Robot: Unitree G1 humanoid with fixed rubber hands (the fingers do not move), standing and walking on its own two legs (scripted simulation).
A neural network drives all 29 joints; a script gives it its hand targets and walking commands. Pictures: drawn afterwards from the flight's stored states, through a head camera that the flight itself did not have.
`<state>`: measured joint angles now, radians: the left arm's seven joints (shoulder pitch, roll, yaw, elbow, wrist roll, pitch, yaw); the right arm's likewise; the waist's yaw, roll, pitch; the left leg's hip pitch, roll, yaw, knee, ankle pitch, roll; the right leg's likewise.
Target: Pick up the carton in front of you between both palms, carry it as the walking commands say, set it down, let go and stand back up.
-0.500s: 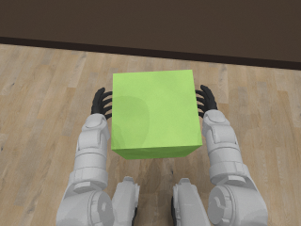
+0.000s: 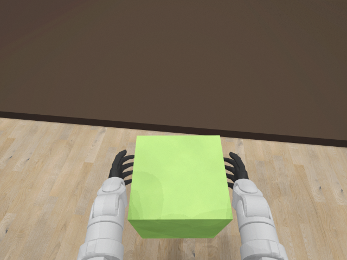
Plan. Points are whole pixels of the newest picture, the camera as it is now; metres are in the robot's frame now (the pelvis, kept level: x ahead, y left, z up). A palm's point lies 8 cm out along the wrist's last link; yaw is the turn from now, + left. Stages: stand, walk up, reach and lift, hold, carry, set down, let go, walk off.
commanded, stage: reach and lift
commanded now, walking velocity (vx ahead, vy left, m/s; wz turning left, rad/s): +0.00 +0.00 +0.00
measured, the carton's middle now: (178, 191) +0.32 +0.00 -0.08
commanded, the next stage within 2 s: hold in 1.22 s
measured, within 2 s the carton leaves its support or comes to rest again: neither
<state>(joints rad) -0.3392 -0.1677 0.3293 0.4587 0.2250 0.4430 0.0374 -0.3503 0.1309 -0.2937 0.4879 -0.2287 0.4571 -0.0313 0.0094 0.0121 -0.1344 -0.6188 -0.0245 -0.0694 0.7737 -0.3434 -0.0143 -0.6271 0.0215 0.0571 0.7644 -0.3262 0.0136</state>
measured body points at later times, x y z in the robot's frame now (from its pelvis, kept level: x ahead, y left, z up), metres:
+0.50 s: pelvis -0.01 +0.00 +0.03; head -0.03 +0.00 +0.48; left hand +0.31 +0.15 +0.05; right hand +0.30 -0.15 +0.04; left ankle +0.02 +0.13 -0.71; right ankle +0.03 -0.13 -0.71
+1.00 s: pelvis +0.01 +0.00 +0.04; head -0.01 +0.00 +0.49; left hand +0.32 +0.15 +0.06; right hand +0.31 -0.15 +0.05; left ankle +0.02 +0.13 -0.71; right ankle +0.03 -0.13 -0.71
